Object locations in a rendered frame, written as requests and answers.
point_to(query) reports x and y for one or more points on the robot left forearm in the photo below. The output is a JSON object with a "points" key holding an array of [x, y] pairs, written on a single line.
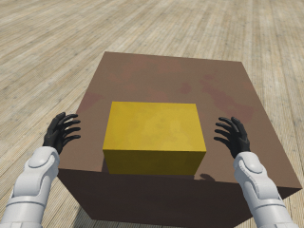
{"points": [[29, 196]]}

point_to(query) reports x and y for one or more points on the robot left hand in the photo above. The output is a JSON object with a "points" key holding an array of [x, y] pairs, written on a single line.
{"points": [[56, 135]]}

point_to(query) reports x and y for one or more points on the carton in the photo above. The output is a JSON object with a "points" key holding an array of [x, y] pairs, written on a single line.
{"points": [[153, 139]]}

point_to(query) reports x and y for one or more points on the pedestal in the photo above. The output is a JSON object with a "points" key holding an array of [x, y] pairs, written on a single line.
{"points": [[212, 198]]}

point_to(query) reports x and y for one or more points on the robot right hand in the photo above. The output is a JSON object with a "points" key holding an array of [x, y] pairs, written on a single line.
{"points": [[237, 136]]}

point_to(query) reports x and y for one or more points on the robot right forearm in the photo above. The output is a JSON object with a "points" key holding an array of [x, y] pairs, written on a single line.
{"points": [[260, 192]]}

